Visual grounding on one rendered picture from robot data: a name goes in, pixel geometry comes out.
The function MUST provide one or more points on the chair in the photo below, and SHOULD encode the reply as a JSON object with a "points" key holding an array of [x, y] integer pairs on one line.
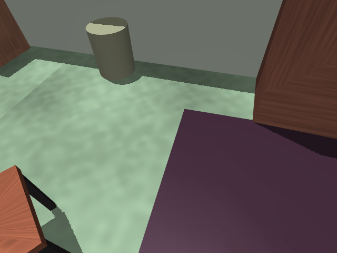
{"points": [[20, 231]]}

